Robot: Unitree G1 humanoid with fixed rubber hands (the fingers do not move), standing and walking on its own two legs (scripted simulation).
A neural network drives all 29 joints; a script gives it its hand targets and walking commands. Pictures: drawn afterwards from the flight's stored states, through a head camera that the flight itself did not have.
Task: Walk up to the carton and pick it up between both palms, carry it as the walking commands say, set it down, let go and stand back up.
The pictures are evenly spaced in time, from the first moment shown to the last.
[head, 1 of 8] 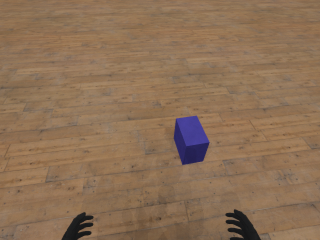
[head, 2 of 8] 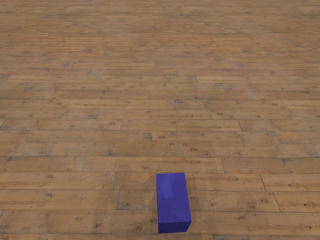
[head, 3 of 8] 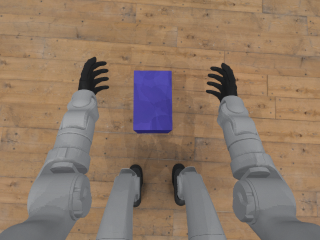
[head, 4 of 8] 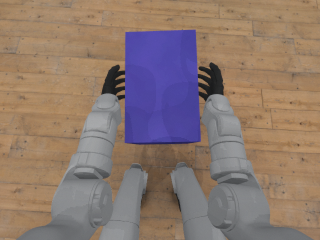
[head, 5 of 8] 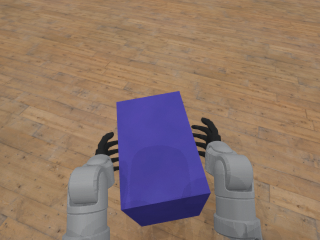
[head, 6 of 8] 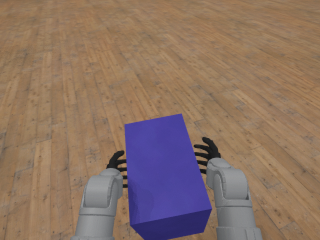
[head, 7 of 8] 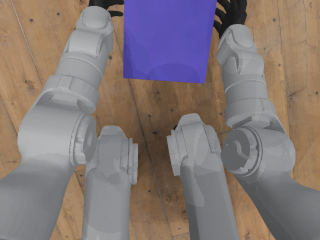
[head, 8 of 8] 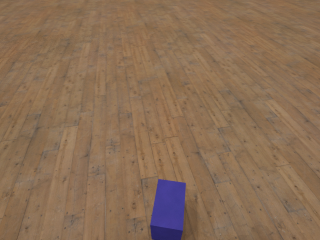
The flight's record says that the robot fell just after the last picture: no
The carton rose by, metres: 0.70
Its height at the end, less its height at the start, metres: +0.00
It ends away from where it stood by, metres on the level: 2.13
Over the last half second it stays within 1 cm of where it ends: yes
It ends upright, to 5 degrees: yes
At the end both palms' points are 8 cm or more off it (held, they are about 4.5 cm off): yes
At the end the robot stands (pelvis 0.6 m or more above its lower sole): yes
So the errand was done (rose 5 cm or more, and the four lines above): yes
